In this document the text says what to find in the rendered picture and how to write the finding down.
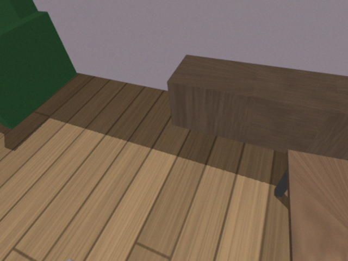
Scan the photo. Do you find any coffee table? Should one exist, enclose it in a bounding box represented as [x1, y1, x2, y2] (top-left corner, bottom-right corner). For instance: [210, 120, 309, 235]
[274, 150, 348, 261]

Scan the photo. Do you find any armchair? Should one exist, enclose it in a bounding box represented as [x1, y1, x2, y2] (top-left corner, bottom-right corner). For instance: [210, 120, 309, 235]
[0, 0, 77, 129]

